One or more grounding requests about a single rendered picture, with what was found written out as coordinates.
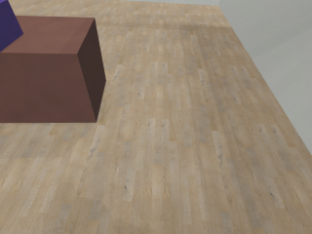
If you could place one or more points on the carton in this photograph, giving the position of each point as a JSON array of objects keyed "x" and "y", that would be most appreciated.
[{"x": 10, "y": 29}]

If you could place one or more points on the pedestal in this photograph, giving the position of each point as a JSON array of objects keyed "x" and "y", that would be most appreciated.
[{"x": 53, "y": 73}]

